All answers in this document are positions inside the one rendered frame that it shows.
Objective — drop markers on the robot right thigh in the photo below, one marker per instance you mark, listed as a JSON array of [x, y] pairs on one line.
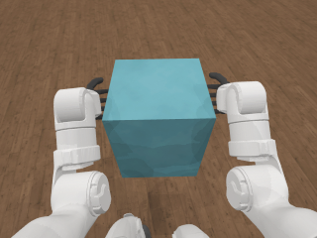
[[188, 231]]

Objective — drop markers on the robot left hand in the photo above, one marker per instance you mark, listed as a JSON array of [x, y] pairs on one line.
[[91, 85]]

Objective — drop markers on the carton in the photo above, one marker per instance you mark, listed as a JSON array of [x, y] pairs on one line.
[[158, 117]]

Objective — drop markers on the robot thigh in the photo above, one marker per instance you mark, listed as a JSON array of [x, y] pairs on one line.
[[188, 231], [127, 227]]

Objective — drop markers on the right robot forearm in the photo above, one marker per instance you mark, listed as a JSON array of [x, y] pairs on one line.
[[245, 104]]

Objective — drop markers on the left robot upper arm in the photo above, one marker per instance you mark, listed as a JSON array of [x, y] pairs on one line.
[[77, 201]]

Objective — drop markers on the right robot upper arm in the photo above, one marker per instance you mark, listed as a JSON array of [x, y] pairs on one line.
[[261, 193]]

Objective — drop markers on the robot left thigh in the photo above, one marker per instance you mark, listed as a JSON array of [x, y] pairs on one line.
[[127, 227]]

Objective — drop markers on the left robot forearm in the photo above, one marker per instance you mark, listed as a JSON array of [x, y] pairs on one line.
[[75, 111]]

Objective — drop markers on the robot right hand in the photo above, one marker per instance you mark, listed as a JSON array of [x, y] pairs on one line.
[[222, 80]]

